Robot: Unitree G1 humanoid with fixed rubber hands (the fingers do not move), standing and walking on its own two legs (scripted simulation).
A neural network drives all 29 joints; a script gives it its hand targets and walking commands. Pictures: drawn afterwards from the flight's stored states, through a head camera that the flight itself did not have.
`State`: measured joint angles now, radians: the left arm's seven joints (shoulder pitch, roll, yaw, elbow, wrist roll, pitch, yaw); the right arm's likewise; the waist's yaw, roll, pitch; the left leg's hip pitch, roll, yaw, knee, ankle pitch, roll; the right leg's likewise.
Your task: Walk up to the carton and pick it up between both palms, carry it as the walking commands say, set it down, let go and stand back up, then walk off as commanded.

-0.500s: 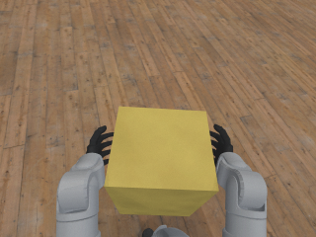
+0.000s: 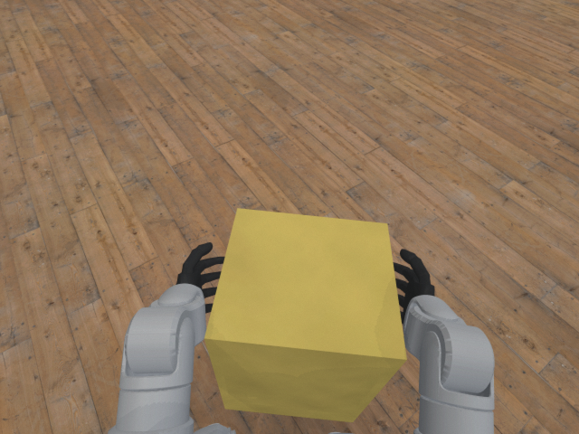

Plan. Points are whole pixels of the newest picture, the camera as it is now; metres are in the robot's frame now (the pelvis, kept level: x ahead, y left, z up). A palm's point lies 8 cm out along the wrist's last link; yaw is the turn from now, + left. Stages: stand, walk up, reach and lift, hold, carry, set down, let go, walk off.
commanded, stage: carry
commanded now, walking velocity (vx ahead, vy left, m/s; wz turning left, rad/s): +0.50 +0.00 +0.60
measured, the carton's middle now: (299, 323) +0.27 -0.03 -0.01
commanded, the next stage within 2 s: none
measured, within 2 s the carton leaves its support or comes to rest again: neither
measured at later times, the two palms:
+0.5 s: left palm (127, 267) +0.30 +0.17 +0.13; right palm (355, 208) +0.37 -0.11 +0.12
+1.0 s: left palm (29, 208) +0.45 +0.37 +0.06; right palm (206, 142) +0.58 +0.11 +0.07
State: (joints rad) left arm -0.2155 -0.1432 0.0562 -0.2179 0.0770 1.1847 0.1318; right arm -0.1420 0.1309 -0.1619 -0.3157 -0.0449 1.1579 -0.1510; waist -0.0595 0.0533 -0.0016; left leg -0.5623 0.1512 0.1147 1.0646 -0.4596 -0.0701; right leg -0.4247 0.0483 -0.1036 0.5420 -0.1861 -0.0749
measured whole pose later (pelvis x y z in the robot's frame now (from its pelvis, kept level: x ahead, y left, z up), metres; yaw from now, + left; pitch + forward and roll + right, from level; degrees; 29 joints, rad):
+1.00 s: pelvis +0.27 +0.12 +0.01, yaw +28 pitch +4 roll +0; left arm -0.19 -0.14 0.09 -0.29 0.07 1.19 0.13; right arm -0.18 0.14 -0.11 -0.31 -0.08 1.16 -0.14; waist -0.02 0.00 0.03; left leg -0.29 -0.08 0.11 0.45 -0.24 0.12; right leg -0.53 -0.14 -0.02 1.01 -0.48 0.08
